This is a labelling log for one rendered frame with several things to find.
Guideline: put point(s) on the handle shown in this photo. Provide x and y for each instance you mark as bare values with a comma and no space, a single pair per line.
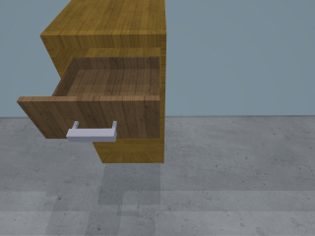
93,135

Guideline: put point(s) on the cabinet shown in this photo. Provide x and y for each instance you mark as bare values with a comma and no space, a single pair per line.
114,28

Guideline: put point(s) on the drawer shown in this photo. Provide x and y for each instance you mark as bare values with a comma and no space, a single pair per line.
95,91

